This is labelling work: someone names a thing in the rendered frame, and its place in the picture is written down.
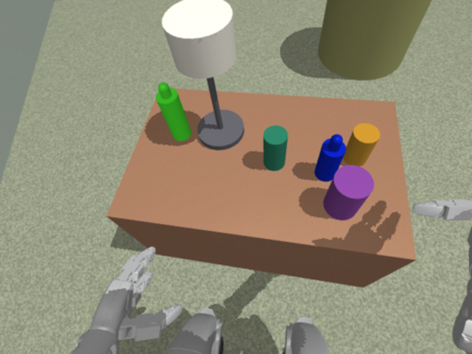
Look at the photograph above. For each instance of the left robot arm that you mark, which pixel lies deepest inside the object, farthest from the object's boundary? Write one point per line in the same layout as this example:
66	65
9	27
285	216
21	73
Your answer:
97	342

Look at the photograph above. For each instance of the desk lamp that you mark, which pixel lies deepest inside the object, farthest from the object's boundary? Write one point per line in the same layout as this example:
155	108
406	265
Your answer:
201	37

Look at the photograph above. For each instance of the right robot arm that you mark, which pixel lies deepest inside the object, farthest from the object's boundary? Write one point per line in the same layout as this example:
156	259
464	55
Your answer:
462	330

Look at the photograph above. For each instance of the left robot hand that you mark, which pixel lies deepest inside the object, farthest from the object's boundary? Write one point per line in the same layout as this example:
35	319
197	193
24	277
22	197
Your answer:
113	313

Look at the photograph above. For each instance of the right robot hand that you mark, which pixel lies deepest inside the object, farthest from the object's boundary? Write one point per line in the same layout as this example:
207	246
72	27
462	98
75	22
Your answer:
450	210

